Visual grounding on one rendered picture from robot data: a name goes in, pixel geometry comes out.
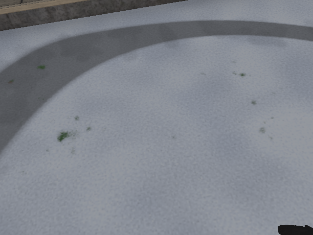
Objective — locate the robot right hand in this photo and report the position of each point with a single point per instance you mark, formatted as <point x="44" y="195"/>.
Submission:
<point x="295" y="230"/>

